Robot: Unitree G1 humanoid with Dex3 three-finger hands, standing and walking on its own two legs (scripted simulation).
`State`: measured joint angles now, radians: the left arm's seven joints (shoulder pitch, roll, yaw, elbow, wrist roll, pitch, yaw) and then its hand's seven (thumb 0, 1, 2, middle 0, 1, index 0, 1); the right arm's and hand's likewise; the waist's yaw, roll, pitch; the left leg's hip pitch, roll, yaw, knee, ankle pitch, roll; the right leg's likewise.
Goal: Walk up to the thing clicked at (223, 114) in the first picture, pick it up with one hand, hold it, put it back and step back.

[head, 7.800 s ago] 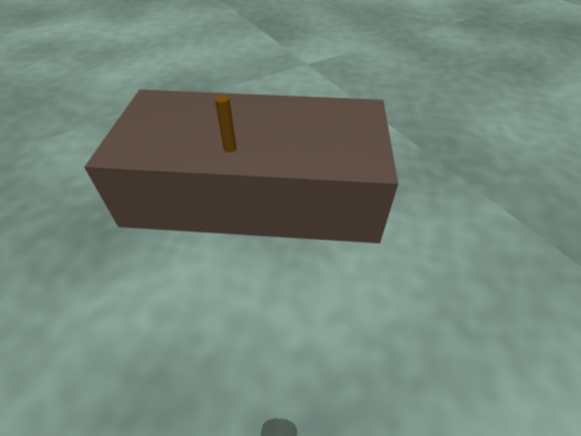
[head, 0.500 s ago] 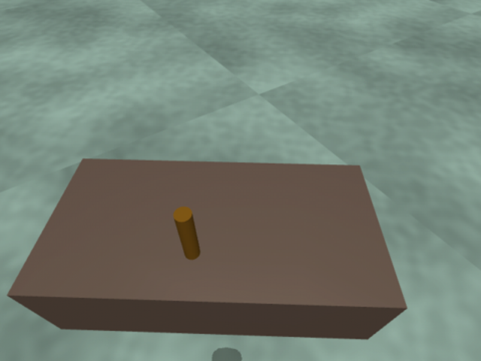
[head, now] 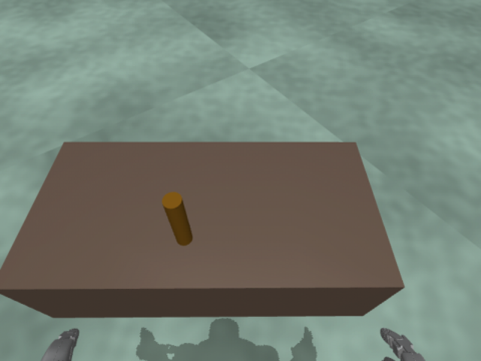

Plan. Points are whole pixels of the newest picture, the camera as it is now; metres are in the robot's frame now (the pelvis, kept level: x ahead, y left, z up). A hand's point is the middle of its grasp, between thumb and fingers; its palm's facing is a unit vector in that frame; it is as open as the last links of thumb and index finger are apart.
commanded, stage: go down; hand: left
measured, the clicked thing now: (178, 221) +0.52 +0.19 -0.29
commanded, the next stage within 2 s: none
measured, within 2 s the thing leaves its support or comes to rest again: neither
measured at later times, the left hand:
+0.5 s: hand (90, 360) +0.16 +0.27 -0.13, palm faces +0.06 -0.94 -0.32, open 17.5 cm
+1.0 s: hand out of the picture +0.13 +0.28 -0.12, palm faces +0.09 -0.93 -0.34, open 17.6 cm
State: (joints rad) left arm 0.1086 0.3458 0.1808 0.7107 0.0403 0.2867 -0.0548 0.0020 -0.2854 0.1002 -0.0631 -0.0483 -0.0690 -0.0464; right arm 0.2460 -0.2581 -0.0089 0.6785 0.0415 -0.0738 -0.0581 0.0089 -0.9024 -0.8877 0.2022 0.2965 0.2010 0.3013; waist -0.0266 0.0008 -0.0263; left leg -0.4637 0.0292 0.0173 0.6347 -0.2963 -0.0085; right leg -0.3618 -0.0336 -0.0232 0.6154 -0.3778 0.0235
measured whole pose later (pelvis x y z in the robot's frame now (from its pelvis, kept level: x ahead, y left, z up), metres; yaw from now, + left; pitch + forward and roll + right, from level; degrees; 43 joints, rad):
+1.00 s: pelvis -0.01 +0.00 -0.05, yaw +1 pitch +12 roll -3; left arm 0.38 0.39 0.21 0.11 -0.02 0.54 -0.09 -0.01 -0.59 0.04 -0.08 -0.05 -0.07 -0.05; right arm 0.27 -0.23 0.02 0.56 0.03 -0.21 -0.18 0.01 -0.85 -0.88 0.20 0.30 0.20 0.30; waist -0.03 0.03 -0.15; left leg -0.78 0.05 -0.04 1.02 -0.45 -0.01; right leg -0.64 -0.02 -0.06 0.96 -0.53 0.02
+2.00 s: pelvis -0.02 +0.01 -0.05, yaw -1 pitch +14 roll -3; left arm -0.24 0.58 0.50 0.81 -0.05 0.01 -0.38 -0.01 -0.56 0.08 -0.06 -0.01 -0.04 -0.04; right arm 0.33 -0.27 0.01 0.70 -0.01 -0.22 -0.13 0.01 -0.89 -0.89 0.20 0.30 0.20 0.30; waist -0.04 -0.01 -0.08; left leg -0.83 0.06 -0.02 1.01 -0.43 0.00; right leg -0.70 -0.01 -0.03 0.95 -0.50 0.03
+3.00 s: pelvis -0.02 +0.02 -0.06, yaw -2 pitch +20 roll -5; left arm -0.59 0.79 0.63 1.13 -0.07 -0.23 -0.50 -0.01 -0.45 0.06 -0.06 0.00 -0.04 -0.02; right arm 0.31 -0.29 0.06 0.69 -0.04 -0.15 -0.11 0.01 -0.89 -0.89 0.21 0.30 0.20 0.30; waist -0.10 -0.03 -0.09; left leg -1.01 0.07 -0.03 1.10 -0.45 0.01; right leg -0.86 0.01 -0.05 1.01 -0.51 0.03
